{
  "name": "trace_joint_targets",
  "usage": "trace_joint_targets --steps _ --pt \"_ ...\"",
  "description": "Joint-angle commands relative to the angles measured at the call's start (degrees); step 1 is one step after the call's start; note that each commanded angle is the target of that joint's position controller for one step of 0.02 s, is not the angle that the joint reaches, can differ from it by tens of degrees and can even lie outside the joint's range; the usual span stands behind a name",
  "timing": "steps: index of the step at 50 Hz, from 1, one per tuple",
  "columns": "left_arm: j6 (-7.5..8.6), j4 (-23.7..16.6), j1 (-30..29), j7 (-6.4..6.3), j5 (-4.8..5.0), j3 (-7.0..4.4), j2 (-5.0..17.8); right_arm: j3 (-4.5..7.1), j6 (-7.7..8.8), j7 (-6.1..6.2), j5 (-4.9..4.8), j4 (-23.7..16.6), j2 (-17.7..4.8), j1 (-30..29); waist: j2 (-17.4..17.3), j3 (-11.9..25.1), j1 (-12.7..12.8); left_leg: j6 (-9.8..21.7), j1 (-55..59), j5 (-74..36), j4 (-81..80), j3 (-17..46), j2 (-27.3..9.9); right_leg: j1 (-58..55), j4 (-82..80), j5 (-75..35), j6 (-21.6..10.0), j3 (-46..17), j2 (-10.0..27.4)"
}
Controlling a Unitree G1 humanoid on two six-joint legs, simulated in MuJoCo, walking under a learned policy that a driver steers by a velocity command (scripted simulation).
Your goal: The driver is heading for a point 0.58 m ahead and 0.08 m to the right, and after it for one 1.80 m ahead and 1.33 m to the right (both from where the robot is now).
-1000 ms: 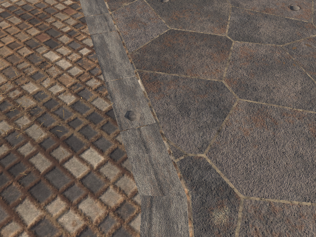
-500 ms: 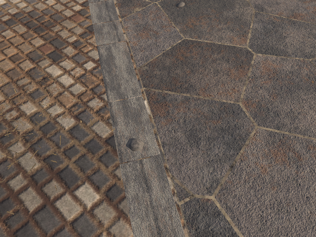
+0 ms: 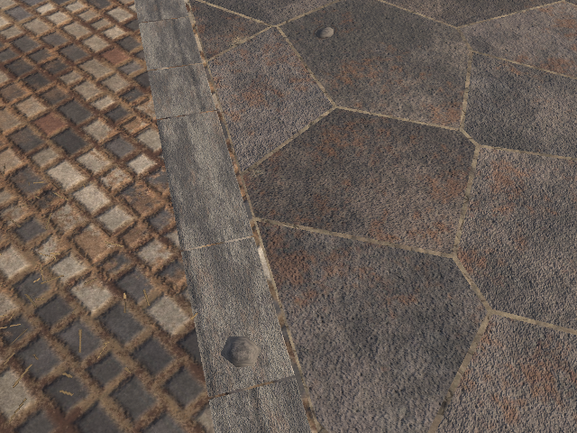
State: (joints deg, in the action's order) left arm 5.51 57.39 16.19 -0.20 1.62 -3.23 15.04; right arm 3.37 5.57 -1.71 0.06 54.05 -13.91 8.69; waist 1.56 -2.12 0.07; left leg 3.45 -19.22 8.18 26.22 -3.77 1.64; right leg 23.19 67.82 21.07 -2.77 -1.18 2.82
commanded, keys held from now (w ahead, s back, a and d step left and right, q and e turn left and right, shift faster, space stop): w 0.58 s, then e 0.42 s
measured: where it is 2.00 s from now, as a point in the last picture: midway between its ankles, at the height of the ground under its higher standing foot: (321, 412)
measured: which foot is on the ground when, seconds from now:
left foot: down 0.00-0.42, up 0.44-0.86, down 0.88-1.00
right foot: up 0.00-0.38, down 0.40-0.88, up 0.90-1.00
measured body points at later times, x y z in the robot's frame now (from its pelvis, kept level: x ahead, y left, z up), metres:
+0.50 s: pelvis +0.29 -0.06 -0.01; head +0.32 -0.07 +0.44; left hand +0.44 +0.20 -0.12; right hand +0.29 -0.33 -0.16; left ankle +0.14 +0.08 -0.65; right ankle +0.37 -0.15 -0.74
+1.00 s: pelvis +0.49 -0.04 -0.01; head +0.53 -0.03 +0.44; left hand +0.60 +0.24 -0.15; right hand +0.63 -0.32 -0.11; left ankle +0.61 +0.05 -0.74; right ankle +0.40 -0.15 -0.66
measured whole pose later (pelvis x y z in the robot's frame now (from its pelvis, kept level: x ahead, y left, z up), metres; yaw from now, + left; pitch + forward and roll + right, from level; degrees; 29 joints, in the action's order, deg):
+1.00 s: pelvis +0.49 -0.04 -0.01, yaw -11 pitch +2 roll -1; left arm -0.1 51.8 13.4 -2.2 1.4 -4.8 17.0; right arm 2.9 2.7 1.3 1.0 48.7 -13.7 1.5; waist 1.4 -2.7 2.6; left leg 1.3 -25.3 5.0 28.0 -2.5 -1.4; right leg 24.8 63.2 32.4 1.6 -2.5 -2.0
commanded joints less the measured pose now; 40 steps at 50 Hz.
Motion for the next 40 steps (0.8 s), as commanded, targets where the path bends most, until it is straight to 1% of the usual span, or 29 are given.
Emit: trace_joint_targets --steps 1,2,4,5,7,10,13,15,17,18,19,20,21,22,23,24,25,26,27,28,29,30,32,33,34,35,37,39,40 --pt "-0.27 -3.01 1.39 -0.48 -0.38 -1.32 3.43 0.62 0.89 -0.17 0.56 -1.49 -4.82 1.46 -6.11 4.05 0.62 9.72 10.0 -3.43 -16.75 17.51 -15.14 10.16 -1.88 -4.83 -0.29 -2.8 5.92" --pt "-0.78 -3.19 1.17 -0.55 -0.51 -1.27 2.72 0.78 1.0 0.01 0.33 -0.95 -5.65 2.39 -5.86 3.11 0.99 10.21 8.62 -4.91 -17.93 15.9 -14.93 10.45 -3.81 -5.68 0.2 -2.39 6.24" --pt "-1.18 -4.74 -2.73 -0.74 -0.95 -1.49 3.27 1.22 1.05 0.79 0.31 -0.23 -7.64 4.27 -4.65 1.25 0.68 10.69 8.63 -7.14 -19.6 13.78 -14.85 14.13 -9.55 -10.49 1.46 -2.05 6.56" --pt "-1.18 -5.54 -4.97 -0.73 -1.21 -1.56 3.41 1.32 0.95 1.2 0.27 0.1 -8.1 5.32 -4.33 0.68 0.16 10.52 9.44 -8.12 -20.0 12.91 -14.71 15.88 -13.01 -13.71 2.02 -1.95 6.57" --pt "-0.96 -6.7 -8.67 -0.37 -1.32 -1.43 2.86 1.23 0.6 1.78 0.05 0.55 -8.1 6.83 -4.56 0.04 -0.67 9.25 10.23 -9.35 -20.27 10.03 -13.28 16.21 -20.47 -20.5 2.52 -1.26 5.92" --pt "-0.6 -8.31 -14.99 0.3 -0.96 -0.8 1.82 1.26 0.37 2.15 -0.46 1.49 -8.55 9.81 -4.73 -1.19 -2.69 7.86 10.84 -8.59 -20.71 6.85 -11.8 13.25 -30.36 -27.22 2.53 1.04 3.68" --pt "-0.42 -9.9 -19.71 1.14 -0.54 -0.37 1.93 1.45 -0.23 2.25 -0.87 3.12 -8.89 13.3 -4.69 -2.63 -4.22 7.77 16.09 -8.16 -19.26 6.76 -13.64 14.01 -35.15 -26.8 2.08 1.23 2.66" --pt "-0.1 -11.11 -21.62 1.85 -0.41 -0.31 2.55 1.76 -0.89 2.42 -1.02 3.91 -9.23 14.4 -4.84 -3.16 -4.15 7.33 20.65 -9.98 -16.97 7.28 -15.75 15.19 -37.23 -23.66 0.95 0.68 2.47" --pt "0.22 -11.4 -20.41 2.38 -0.32 -0.67 3.95 2.19 -1.51 2.64 -1.12 4.05 -9.96 13.91 -5.64 -2.16 -2.53 6.34 23.73 -15.38 -13.83 7.63 -17.23 12.53 -38.67 -19.27 -0.51 1.05 1.6" --pt "0.35 -10.85 -17.65 2.43 -0.35 -1.19 5.13 2.37 -1.78 2.69 -1.12 3.76 -10.46 12.84 -6.49 -0.36 -0.69 5.66 24.18 -23.14 -10.55 7.14 -17.03 7.8 -39.08 -17.24 -1.37 2.24 0.19" --pt "0.41 -9.05 -11.38 2.32 -0.53 -2.2 6.78 2.29 -2.11 2.7 -1.17 3.39 -10.3 11.46 -6.59 3.4 2.91 4.53 23.26 -32.24 -3.2 5.36 -15.2 -1.16 -40.09 -17.14 -2.63 4.06 -1.82" --pt "0.36 -5.86 -1.12 1.92 -0.79 -3.69 9.81 1.6 -2.31 2.71 -0.81 2.78 -8.58 11.36 -5.12 10.04 6.88 2.8 17.32 -31.92 9.09 3.03 -11.91 -16.18 -38.69 -18.41 -4.6 2.88 -0.94" --pt "0.22 -4.17 7.68 1.52 -1.89 -5.01 15.29 0.08 -1.75 2.35 0.04 1.51 -3.92 16.38 5.0 19.47 6.51 -0.72 -2.85 -12.43 31.09 0.2 -5.32 -39.17 -38.32 -15.43 -11.78 -17.53 13.3" --pt "-0.18 -3.36 9.59 1.68 -1.04 -4.49 14.09 -0.98 -0.3 1.93 -0.39 2.16 -0.99 18.04 14.77 24.96 5.94 -2.49 -16.72 23.66 45.44 5.24 2.2 -47.54 -48.63 -6.63 -17.21 -39.76 20.53" --pt "-0.02 -3.9 6.28 1.71 -0.63 -3.09 10.19 0.51 0.97 1.58 -1.94 1.18 -6.9 13.26 10.04 19.0 6.47 -1.07 -23.07 23.62 51.08 10.51 -1.46 -43.22 -50.46 -1.74 -14.44 -36.19 18.45" --pt "0.1 -5.21 1.41 1.48 -0.89 -2.44 8.0 0.8 1.63 1.55 -2.87 -0.38 -8.33 8.27 7.08 12.29 5.49 -0.06 -24.91 18.92 50.69 8.88 -4.49 -35.3 -51.26 -4.13 -12.31 -27.85 16.6" --pt "0.33 -5.87 -2.78 1.6 -1.52 -1.89 6.53 0.95 1.66 1.91 -2.41 -0.72 -7.99 5.86 2.55 7.58 3.67 -0.01 -22.88 13.81 46.99 7.55 -7.23 -26.37 -53.23 -9.16 -11.26 -21.61 14.52" --pt "0.66 -6.15 -5.24 1.72 -2.07 -1.36 4.72 1.46 1.07 2.3 -1.62 -0.55 -7.75 5.68 2.26 5.48 1.67 -0.01 -19.36 10.75 43.06 7.81 -9.19 -20.18 -54.85 -13.07 -10.31 -17.37 12.6" --pt "0.77 -5.97 -6.03 1.9 -2.39 -1.08 3.88 1.47 0.24 2.37 -1.36 -0.22 -6.5 6.99 2.98 4.66 0.15 -0.1 -16.04 9.09 41.16 7.99 -10.03 -16.29 -56.53 -14.56 -10.0 -14.94 11.45" --pt "0.86 -5.6 -5.67 1.95 -2.24 -1.07 3.91 1.36 -0.46 2.42 -1.27 0.04 -5.11 7.92 3.08 4.27 -0.58 -0.32 -14.55 8.45 39.23 7.83 -10.36 -14.36 -57.98 -15.41 -10.29 -13.3 10.92" --pt "0.98 -5.11 -4.82 1.78 -2.03 -1.22 4.65 1.3 -0.97 2.49 -1.19 -0.03 -4.33 7.84 2.83 3.43 -0.97 -0.74 -14.67 7.57 37.28 7.42 -10.63 -13.02 -59.19 -16.8 -10.71 -11.66 10.72" --pt "1.06 -4.76 -4.09 1.51 -1.97 -1.36 5.73 1.44 -1.19 2.73 -0.75 -0.77 -4.61 6.13 2.17 1.99 -1.08 -1.57 -15.4 6.08 34.57 6.82 -10.44 -11.86 -59.6 -23.27 -11.19 -10.55 10.5" --pt "0.72 -4.07 -2.65 0.72 -2.12 -1.5 6.95 1.53 -1.15 3.04 0.31 -2.43 -4.65 2.55 0.82 1.13 -1.2 -3.55 -16.27 1.7 27.04 5.96 -9.34 -11.71 -58.1 -39.15 -11.19 -7.01 9.54" --pt "0.36 -3.91 -2.44 0.38 -2.08 -1.45 6.92 1.34 -1.08 2.99 0.49 -2.93 -4.03 1.11 1.0 1.39 -1.15 -4.07 -14.83 -1.49 22.24 5.37 -8.41 -11.31 -56.91 -43.99 -10.18 -4.51 7.97" --pt "-0.01 -3.86 -2.21 0.14 -1.94 -1.51 7.17 1.09 -1.03 2.87 0.45 -3.39 -3.4 -0.65 1.63 1.73 -0.73 -4.26 -12.55 -4.9 17.52 4.59 -7.12 -10.54 -55.94 -46.04 -9.02 -2.43 6.33" --pt "-0.34 -3.73 -1.39 -0.05 -1.75 -1.73 7.92 0.9 -1.04 2.76 0.3 -4.01 -3.12 -3.0 2.18 2.03 0.16 -4.35 -10.66 -7.97 13.8 3.91 -5.65 -10.23 -55.1 -46.2 -8.19 -1.53 5.32" --pt "-1.08 -3.19 0.78 -0.38 -1.27 -2.11 9.11 0.9 -1.29 2.67 -0.15 -5.14 -3.76 -6.53 2.87 2.67 1.5 -4.58 -8.76 -11.3 9.17 3.92 -3.43 -11.49 -53.34 -43.84 -7.65 -2.53 5.21" --pt "-1.91 -2.89 1.65 -0.76 -0.76 -2.31 8.94 0.9 -1.5 2.57 -0.31 -6.18 -4.53 -8.55 3.62 2.63 1.96 -4.48 -8.99 -10.53 6.1 5.34 -2.8 -14.12 -50.82 -41.12 -7.52 -5.11 6.2" --pt "-2.29 -2.98 1.51 -1.03 -0.58 -2.43 8.73 1.06 -1.43 2.46 -0.21 -6.51 -5.36 -8.69 3.82 2.87 1.67 -4.22 -8.74 -9.43 4.6 6.3 -2.83 -15.5 -49.08 -39.42 -7.22 -6.87 6.78"
Keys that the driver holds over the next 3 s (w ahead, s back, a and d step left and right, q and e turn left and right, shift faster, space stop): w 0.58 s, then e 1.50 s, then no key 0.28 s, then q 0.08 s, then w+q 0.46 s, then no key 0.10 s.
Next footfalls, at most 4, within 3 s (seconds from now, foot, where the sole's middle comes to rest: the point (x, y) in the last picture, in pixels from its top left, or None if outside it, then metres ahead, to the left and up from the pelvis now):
0.40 right None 0.41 -0.15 -0.77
0.88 left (273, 356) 0.65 0.05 -0.77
1.30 right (373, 415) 0.51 -0.18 -0.77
1.78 left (294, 359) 0.65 0.00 -0.77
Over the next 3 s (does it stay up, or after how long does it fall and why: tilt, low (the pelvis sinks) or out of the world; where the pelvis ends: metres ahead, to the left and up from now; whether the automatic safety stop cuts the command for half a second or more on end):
stays up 0.62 -0.18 0.01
